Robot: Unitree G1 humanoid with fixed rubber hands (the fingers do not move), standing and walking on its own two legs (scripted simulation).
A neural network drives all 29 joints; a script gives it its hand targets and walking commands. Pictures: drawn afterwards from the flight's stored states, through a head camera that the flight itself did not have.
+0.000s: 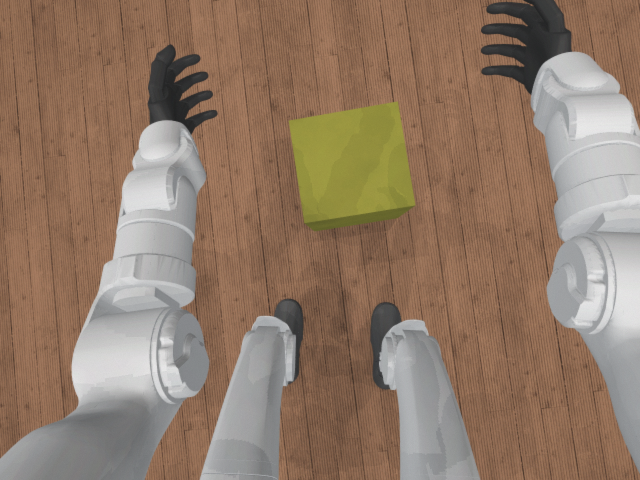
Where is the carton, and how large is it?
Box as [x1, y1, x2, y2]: [289, 101, 414, 230]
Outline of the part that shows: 397,101 289,120 304,222 313,230 395,218 414,205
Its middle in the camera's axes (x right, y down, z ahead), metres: +0.07 -0.13 +0.86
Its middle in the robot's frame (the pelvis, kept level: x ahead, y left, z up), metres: +0.53 -0.01 -0.53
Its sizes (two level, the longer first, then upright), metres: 0.210 0.200 0.250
